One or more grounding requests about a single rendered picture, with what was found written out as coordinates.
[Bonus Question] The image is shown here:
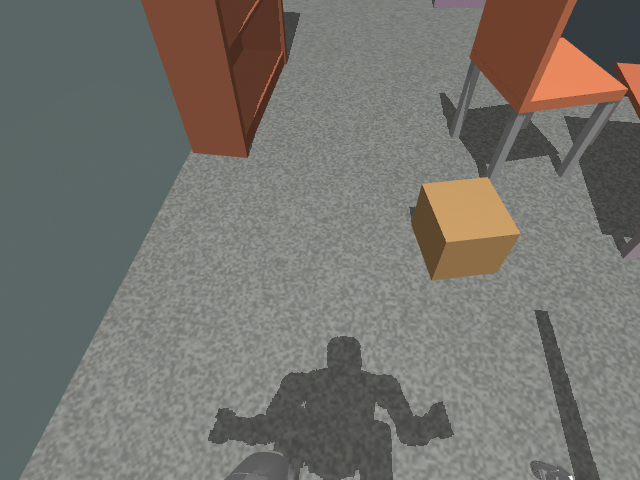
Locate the coffee table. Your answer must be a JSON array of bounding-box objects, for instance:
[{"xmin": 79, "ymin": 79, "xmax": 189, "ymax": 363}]
[{"xmin": 589, "ymin": 63, "xmax": 640, "ymax": 260}]

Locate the right robot hand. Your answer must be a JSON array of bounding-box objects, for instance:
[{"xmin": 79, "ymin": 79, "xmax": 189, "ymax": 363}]
[{"xmin": 530, "ymin": 461, "xmax": 573, "ymax": 480}]

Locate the bookshelf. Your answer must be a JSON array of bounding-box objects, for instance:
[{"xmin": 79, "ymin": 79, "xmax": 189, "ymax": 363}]
[{"xmin": 141, "ymin": 0, "xmax": 288, "ymax": 158}]

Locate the chair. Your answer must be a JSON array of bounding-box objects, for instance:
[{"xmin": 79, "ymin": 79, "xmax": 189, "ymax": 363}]
[{"xmin": 449, "ymin": 0, "xmax": 628, "ymax": 186}]

